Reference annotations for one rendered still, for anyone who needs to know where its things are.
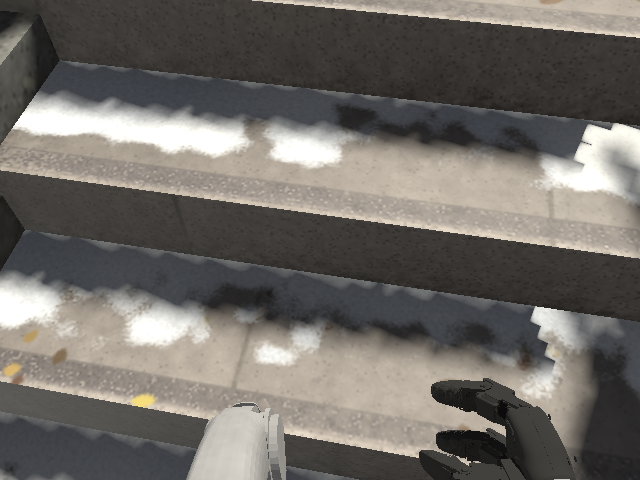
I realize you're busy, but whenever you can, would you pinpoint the robot right hand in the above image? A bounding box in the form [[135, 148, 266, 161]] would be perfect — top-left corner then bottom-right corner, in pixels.
[[419, 378, 577, 480]]

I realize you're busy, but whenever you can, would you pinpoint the left robot thigh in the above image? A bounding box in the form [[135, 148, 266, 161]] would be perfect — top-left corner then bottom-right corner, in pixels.
[[186, 405, 287, 480]]

